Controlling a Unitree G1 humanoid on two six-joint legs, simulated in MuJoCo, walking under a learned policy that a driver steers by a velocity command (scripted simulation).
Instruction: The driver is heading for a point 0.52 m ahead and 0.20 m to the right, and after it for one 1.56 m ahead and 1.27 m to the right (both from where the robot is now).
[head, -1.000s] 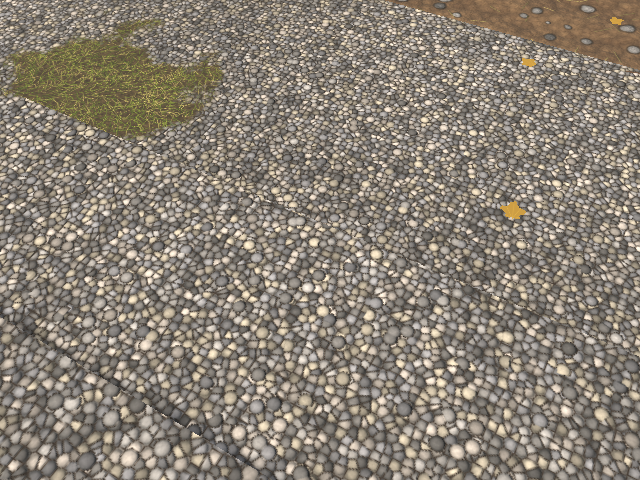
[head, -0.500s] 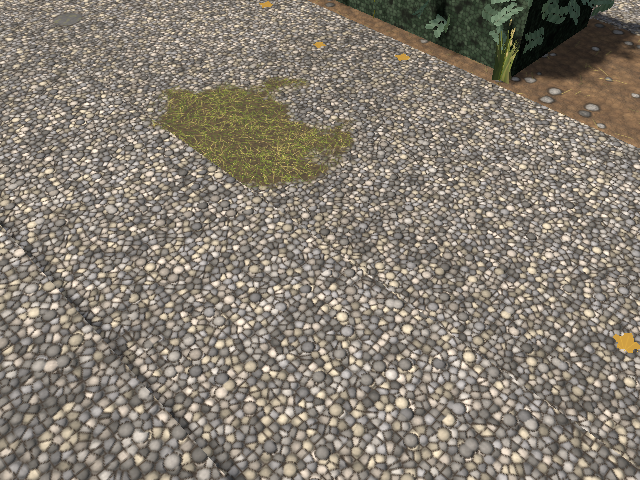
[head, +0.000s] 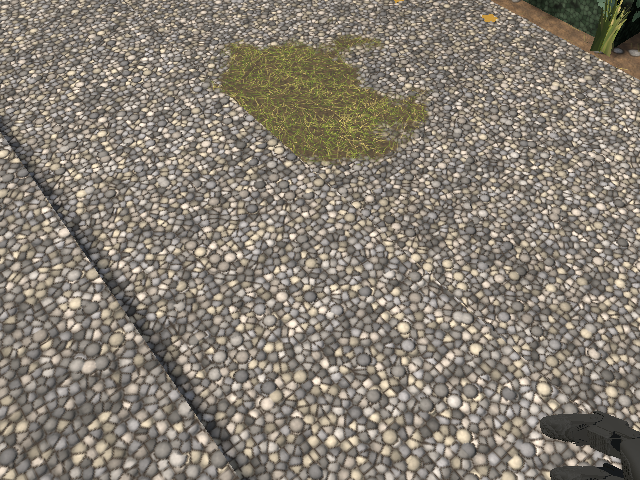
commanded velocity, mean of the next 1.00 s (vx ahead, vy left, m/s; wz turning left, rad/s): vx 0.72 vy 0.00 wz -0.72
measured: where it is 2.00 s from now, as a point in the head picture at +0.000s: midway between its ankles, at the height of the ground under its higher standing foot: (368, 367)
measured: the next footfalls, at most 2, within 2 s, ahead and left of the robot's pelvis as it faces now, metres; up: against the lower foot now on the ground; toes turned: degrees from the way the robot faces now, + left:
left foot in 0.02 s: +0.19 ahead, +0.13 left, +0.00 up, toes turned +3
right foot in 0.58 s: +0.62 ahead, -0.02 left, -0.18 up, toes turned -26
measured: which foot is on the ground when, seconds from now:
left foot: up 0.00-0.00, down 0.02-0.56, up 0.58-0.82, down 0.84-1.00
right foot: down 0.00-0.06, up 0.08-0.56, down 0.58-0.84, up 0.86-1.00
